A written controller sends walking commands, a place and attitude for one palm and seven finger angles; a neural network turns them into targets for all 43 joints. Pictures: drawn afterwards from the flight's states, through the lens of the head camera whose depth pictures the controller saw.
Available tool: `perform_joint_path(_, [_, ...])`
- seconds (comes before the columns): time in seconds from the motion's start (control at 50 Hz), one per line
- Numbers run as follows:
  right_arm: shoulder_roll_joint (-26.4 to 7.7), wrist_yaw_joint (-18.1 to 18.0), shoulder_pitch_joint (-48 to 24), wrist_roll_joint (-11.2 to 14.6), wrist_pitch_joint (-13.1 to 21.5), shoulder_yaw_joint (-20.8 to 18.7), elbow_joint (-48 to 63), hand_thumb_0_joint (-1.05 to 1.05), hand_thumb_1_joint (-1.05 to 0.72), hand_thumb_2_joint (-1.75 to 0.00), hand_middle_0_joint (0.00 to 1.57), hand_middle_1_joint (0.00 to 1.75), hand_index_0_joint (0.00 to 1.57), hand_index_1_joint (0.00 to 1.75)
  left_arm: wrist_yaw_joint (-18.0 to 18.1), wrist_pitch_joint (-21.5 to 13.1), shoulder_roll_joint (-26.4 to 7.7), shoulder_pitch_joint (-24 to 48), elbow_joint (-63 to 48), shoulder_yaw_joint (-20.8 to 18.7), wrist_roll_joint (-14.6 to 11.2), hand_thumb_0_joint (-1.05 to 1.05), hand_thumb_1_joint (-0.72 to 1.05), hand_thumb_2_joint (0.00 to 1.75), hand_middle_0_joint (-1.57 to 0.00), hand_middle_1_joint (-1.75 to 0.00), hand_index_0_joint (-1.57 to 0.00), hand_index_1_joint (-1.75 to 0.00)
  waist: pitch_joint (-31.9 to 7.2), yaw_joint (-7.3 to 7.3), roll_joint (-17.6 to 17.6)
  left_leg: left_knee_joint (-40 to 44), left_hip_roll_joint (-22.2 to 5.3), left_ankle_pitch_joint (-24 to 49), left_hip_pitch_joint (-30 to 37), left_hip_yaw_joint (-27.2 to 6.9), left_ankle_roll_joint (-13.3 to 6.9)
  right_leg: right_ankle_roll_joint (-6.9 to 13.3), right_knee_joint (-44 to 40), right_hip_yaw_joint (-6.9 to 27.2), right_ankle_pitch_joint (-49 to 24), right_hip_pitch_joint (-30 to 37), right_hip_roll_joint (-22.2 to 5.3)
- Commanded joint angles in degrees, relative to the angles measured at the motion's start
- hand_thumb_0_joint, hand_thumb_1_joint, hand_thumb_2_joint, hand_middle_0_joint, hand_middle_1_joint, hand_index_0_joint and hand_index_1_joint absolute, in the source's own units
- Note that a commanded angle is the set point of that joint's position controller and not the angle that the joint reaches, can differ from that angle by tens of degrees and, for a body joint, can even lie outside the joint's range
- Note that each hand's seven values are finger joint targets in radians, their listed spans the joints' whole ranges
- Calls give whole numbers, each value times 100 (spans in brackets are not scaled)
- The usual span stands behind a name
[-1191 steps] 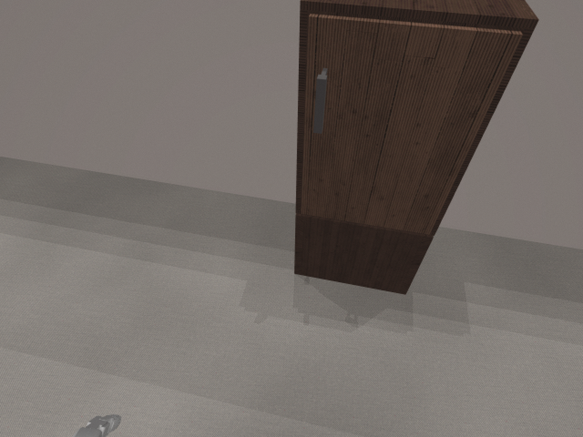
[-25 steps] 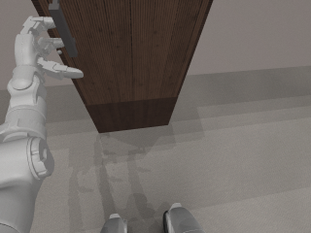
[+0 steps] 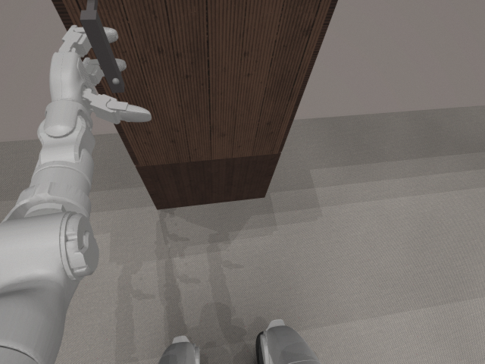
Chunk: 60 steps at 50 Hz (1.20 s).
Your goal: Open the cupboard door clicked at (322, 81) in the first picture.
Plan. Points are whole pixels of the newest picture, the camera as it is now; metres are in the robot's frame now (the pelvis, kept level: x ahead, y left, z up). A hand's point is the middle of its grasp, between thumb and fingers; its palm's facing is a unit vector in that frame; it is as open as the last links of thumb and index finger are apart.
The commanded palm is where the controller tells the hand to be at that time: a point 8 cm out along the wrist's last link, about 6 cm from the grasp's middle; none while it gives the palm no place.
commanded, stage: slide the fingers in behind the handle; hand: left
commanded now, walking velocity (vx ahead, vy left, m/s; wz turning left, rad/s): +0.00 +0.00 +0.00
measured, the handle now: (106, 47) +0.60 +0.17 +0.11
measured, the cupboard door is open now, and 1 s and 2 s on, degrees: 0 1 39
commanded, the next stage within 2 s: close the thumb around the handle in 0.10 s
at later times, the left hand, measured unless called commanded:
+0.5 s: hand (119, 84) +0.53 +0.14 +0.10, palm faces +0.05 -1.00 -0.03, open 11.4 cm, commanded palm +0.51 +0.19 +0.10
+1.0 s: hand (121, 81) +0.54 +0.14 +0.10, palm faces +0.04 -1.00 -0.02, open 5.8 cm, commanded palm +0.51 +0.18 +0.10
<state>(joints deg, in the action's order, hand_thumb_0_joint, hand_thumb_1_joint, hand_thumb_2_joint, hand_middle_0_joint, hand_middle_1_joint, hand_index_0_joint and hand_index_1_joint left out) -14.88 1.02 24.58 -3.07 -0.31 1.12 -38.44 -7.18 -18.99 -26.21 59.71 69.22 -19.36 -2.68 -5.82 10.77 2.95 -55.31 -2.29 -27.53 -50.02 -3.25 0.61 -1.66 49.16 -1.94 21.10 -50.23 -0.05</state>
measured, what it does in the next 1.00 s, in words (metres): stands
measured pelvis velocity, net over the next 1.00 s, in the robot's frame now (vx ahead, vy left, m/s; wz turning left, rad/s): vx -0.01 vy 0.00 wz -0.01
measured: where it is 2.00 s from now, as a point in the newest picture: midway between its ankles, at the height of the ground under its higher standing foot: outside the picture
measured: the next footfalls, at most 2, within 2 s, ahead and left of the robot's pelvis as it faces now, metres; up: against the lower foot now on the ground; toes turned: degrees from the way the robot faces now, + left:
none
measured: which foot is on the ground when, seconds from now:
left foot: down 0.00-1.00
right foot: down 0.00-1.00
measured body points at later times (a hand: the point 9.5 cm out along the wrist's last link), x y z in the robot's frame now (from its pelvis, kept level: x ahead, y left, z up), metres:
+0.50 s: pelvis +0.00 -0.01 +0.00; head +0.12 -0.01 +0.43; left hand +0.52 +0.20 +0.10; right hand -0.03 -0.27 -0.11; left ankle -0.02 +0.12 -0.68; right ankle +0.01 -0.14 -0.68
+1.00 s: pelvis -0.01 +0.00 +0.00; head +0.13 +0.00 +0.43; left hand +0.53 +0.19 +0.10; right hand -0.04 -0.26 -0.12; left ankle -0.02 +0.12 -0.68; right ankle +0.01 -0.14 -0.68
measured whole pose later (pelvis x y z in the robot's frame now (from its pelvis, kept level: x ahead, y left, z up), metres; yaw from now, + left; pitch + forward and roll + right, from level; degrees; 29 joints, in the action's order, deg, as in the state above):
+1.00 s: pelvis -0.01 +0.00 +0.00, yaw -1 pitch +22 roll -3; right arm -15.0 0.4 24.7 -3.0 -0.3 1.4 -37.8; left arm -5.8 -19.7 -26.9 60.1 70.9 -22.6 -1.2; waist -5.6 11.4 3.1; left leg -55.2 -2.5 -26.9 -50.4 -2.1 0.8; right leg -1.5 50.1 -0.7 20.6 -51.6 0.2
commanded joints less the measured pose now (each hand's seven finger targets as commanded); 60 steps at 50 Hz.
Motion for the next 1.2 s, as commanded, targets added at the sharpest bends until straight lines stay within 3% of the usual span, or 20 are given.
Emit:
perform_joint_path(0.0, [-957, -38, 1135, -13, 41, -326, 218, 0, -90, -90, 20, 30, 20, 30, 77, -390, -1071, 2661, -1277, -218, -51, 0, -50, 30, -30, -120, -30, -120, -2931, 170, 642, 496, 126, 3200, 2048, 33, -6, 241, -206, -157, -2385, 1351, 319])
perform_joint_path(0.02, [-948, -21, 1108, -20, 42, -333, 240, 0, -90, -90, 20, 30, 20, 30, 117, -384, -1085, 2644, -1296, -267, -38, 0, -50, 30, -30, -120, -30, -120, -2893, 151, 602, 488, 150, 3076, 1928, 85, -31, 237, -227, -128, -2422, 1445, 317])
perform_joint_path(0.06, [-993, -35, 1125, -30, 9, -326, 315, 0, -90, -90, 20, 30, 20, 30, 227, -413, -1627, 2459, -1340, -668, 74, 0, -50, 30, -30, -120, -30, -120, -2994, 17, 455, 489, 161, 3072, 1714, 114, -65, 256, -152, -80, -2586, 1688, 308])
perform_joint_path(0.1, [-936, -9, 1099, -13, 0, -326, 378, 0, -90, -90, 20, 30, 20, 30, 270, -443, -1492, 2335, -1435, -531, 163, 0, -50, 30, -30, -120, -30, -120, -2977, 11, 452, 519, 176, 3098, 1685, 171, -78, 243, -169, -56, -2737, 1823, 299])
perform_joint_path(0.12, [-919, 4, 1052, -7, 3, -339, 407, 0, -90, -90, 20, 30, 20, 30, 228, -443, -1203, 2288, -1508, -302, 169, 0, -50, 30, -30, -120, -30, -120, -2947, 72, 521, 511, 179, 3105, 1728, 221, -86, 231, -203, -39, -2790, 1791, 301])
perform_joint_path(0.18, [-964, -34, 1088, 26, -29, -364, 392, 0, -90, -90, 20, 30, 20, 30, 143, -451, -1447, 2294, -1485, -512, 74, 0, -50, 30, -30, -120, -30, -120, -2948, 64, 292, 544, 165, 2952, 1670, 215, -100, 225, -241, -18, -2756, 1917, 320])
perform_joint_path(0.2, [-952, -41, 1058, 45, -24, -360, 394, 0, -90, -90, 20, 30, 20, 30, 85, -416, -1191, 2334, -1446, -320, 18, 0, -44, 32, -30, -121, -30, -121, -2902, 145, 297, 562, 178, 2878, 1687, 229, -104, 210, -270, -22, -2710, 1865, 322])
perform_joint_path(0.26, [-973, -101, 1069, 57, -12, -349, 346, 0, -90, -90, 20, 30, 20, 30, 30, -412, -1453, 2574, -1391, -515, -27, 0, -28, 40, -32, -122, -32, -122, -2791, 130, 360, 587, 185, 2657, 1589, 240, -115, 220, -282, 6, -2572, 1876, 311])
perform_joint_path(0.3, [-931, -89, 1048, 50, 28, -352, 339, 0, -90, -90, 20, 30, 20, 30, 31, -458, -1251, 2465, -1477, -365, -4, 0, -16, 44, -32, -124, -32, -124, -2934, 93, 606, 567, 173, 2814, 1855, 215, -80, 220, -268, -29, -2481, 1698, 305])
perform_joint_path(0.36, [-940, -89, 1070, 25, 50, -351, 310, 0, -90, -90, 20, 30, 20, 30, 72, -511, -1141, 2461, -1462, -275, -6, 0, 0, 52, -34, -125, -34, -125, -2859, 163, 362, 543, 158, 2842, 1809, 197, -100, 210, -279, -30, -2504, 1662, 316])
perform_joint_path(0.56, [-973, -138, 1029, 42, 84, -339, 255, 0, -90, -90, 20, 30, 20, 30, 63, -530, -1484, 2735, -1350, -447, 37, 0, 56, 76, -38, -131, -38, -131, -2848, 165, 399, 558, 206, 2405, 1545, 234, -136, 204, -300, 53, -2344, 1796, 280])
perform_joint_path(0.58, [-948, -129, 1035, 43, 91, -327, 256, 0, -90, -90, 20, 30, 20, 30, 60, -524, -1431, 2718, -1333, -402, 44, 0, 62, 78, -38, -132, -38, -132, -2887, 140, 586, 565, 212, 2486, 1604, 227, -113, 207, -289, 43, -2378, 1778, 272])
perform_joint_path(0.68, [-969, -130, 1039, 33, 99, -324, 252, 0, -90, -90, 20, 30, 20, 30, 30, -507, -1257, 2762, -1233, -275, 8, 0, 90, 90, -40, -135, -40, -135, -2797, 207, 493, 561, 182, 2482, 1697, 178, -101, 202, -307, -11, -2193, 1546, 288])
perform_joint_path(0.76, [-1013, -149, 1081, 25, 93, -314, 246, 0, -90, -90, 20, 30, 20, 30, 57, -481, -1586, 2767, -1102, -510, 41, 0, 90, 90, -40, -135, -40, -135, -2787, 189, 368, 553, 184, 2349, 1521, 189, -128, 205, -299, 15, -2130, 1616, 284])
perform_joint_path(0.82, [-978, -125, 1075, 11, 103, -323, 257, 0, -90, -90, 20, 30, 20, 30, 55, -490, -1252, 2728, -1176, -269, 70, 0, 90, 90, -40, -135, -40, -135, -2857, 204, 543, 538, 163, 2554, 1777, 150, -94, 208, -275, -41, -2112, 1404, 290])
perform_joint_path(0.88, [-1014, -134, 1123, -3, 80, -324, 241, 0, -90, -90, 20, 30, 20, 30, 146, -457, -1521, 2820, -1080, -518, 47, 0, 90, 90, -40, -135, -40, -135, -2834, 215, 378, 511, 160, 2542, 1637, 138, -102, 194, -261, -30, -2128, 1432, 286])
perform_joint_path(0.9, [-993, -126, 1094, 5, 81, -313, 245, 0, -90, -90, 20, 30, 20, 30, 141, -432, -1338, 2809, -1033, -340, 80, 0, 90, 90, -40, -135, -40, -135, -2774, 254, 406, 513, 176, 2429, 1583, 164, -113, 184, -273, -16, -2071, 1397, 284])
perform_joint_path(0.96, [-993, -107, 1128, -21, 86, -327, 264, 0, -90, -90, 20, 30, 20, 30, 180, -472, -1302, 2874, -1199, -317, 138, 0, 90, 90, -40, -135, -40, -135, -2865, 224, 566, 511, 166, 2594, 1772, 138, -97, 216, -240, -52, -2088, 1311, 291])
perform_joint_path(0.98, [-997, -106, 1125, -24, 86, -327, 242, 0, -90, -90, 20, 30, 20, 30, 194, -497, -1447, 2894, -1284, -412, 137, 0, 90, 90, -40, -135, -40, -135, -3003, 195, 639, 498, 151, 2668, 1847, 120, -71, 209, -223, -55, -2106, 1332, 279])
perform_joint_path(1.18, [-926, -40, 874, 99, 49, -392, 558, 0, -90, -90, 20, 30, 20, 30, 91, -425, -958, 1281, -1981, -312, -138, 0, 90, 90, -40, -135, -40, -135, -3066, -214, 354, 718, 178, 2888, 1839, 293, -79, 247, -323, -45, -2651, 2117, 324])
